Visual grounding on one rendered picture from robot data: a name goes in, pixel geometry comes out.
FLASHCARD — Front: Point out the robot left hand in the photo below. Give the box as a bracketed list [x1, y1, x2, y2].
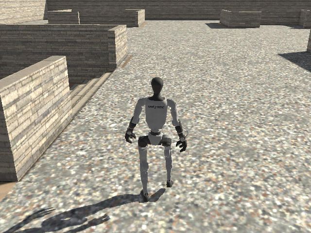
[125, 133, 136, 143]

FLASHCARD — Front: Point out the robot right hand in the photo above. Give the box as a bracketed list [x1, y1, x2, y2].
[176, 140, 187, 152]

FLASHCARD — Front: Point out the robot right forearm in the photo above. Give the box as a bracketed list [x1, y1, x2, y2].
[175, 119, 186, 142]

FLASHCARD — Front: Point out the humanoid robot torso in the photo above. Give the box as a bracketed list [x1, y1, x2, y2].
[145, 97, 168, 146]

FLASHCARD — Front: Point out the right robot upper arm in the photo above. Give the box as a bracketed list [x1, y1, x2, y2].
[167, 99, 180, 126]

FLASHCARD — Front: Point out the left robot upper arm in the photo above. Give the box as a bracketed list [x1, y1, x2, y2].
[132, 98, 147, 124]

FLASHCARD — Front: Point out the robot head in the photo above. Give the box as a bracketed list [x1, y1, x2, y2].
[148, 77, 165, 101]

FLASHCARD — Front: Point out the robot left forearm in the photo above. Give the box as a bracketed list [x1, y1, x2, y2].
[126, 117, 136, 135]

